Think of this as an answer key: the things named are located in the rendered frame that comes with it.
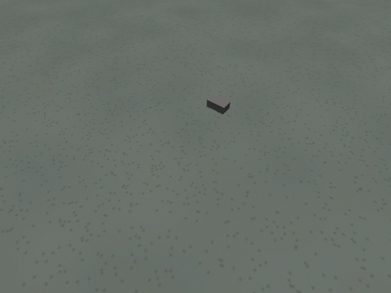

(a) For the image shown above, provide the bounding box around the carton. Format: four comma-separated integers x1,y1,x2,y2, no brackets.
207,95,230,113

